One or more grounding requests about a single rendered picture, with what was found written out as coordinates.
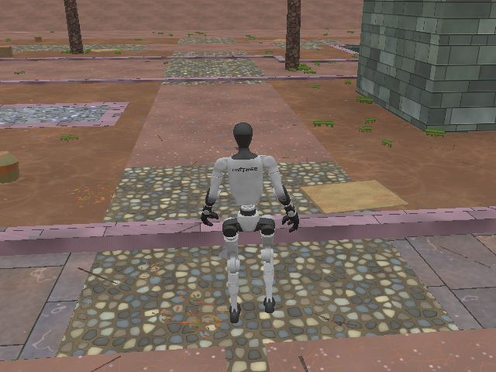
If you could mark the humanoid robot head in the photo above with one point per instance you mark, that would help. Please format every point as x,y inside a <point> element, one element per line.
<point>243,133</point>

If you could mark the robot right forearm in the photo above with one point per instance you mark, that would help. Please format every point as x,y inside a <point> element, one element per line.
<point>287,204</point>

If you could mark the robot left forearm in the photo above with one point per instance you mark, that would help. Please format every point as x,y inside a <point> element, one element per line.
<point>208,205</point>

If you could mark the robot left thigh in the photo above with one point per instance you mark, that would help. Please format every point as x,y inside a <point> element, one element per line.
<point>231,236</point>

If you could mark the right robot hand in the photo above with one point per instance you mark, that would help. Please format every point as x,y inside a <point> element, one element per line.
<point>293,219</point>

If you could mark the left robot upper arm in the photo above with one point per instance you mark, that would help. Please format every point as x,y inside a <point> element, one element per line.
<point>220,165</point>

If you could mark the right robot upper arm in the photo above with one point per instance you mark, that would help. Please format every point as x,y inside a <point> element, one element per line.
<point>274,174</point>

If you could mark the left robot hand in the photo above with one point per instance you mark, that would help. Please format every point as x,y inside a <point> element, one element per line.
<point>204,218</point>

